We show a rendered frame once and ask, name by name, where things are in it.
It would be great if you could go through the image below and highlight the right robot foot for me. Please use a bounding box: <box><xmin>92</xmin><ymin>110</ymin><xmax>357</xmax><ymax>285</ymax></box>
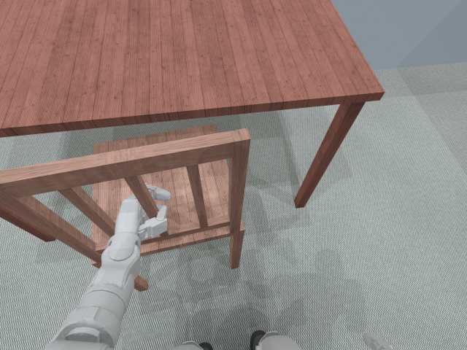
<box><xmin>250</xmin><ymin>330</ymin><xmax>266</xmax><ymax>350</ymax></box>

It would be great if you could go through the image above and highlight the table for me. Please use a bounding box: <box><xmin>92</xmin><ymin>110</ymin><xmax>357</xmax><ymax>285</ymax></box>
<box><xmin>0</xmin><ymin>0</ymin><xmax>385</xmax><ymax>242</ymax></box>

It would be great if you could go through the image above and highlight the robot left forearm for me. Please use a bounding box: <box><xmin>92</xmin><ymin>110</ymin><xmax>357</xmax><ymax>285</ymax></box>
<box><xmin>44</xmin><ymin>233</ymin><xmax>141</xmax><ymax>350</ymax></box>

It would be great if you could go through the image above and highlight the right robot hand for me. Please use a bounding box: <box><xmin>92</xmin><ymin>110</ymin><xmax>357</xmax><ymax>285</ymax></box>
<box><xmin>363</xmin><ymin>333</ymin><xmax>392</xmax><ymax>350</ymax></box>

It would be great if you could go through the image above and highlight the robot right shin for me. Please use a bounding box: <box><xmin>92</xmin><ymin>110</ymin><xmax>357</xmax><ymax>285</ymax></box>
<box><xmin>260</xmin><ymin>331</ymin><xmax>279</xmax><ymax>342</ymax></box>

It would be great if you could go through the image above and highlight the chair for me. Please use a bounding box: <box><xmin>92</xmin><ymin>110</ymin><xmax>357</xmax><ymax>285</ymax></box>
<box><xmin>0</xmin><ymin>123</ymin><xmax>251</xmax><ymax>292</ymax></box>

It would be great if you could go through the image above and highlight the left robot hand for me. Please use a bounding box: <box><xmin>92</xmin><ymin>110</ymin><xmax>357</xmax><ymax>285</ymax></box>
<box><xmin>115</xmin><ymin>183</ymin><xmax>171</xmax><ymax>241</ymax></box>

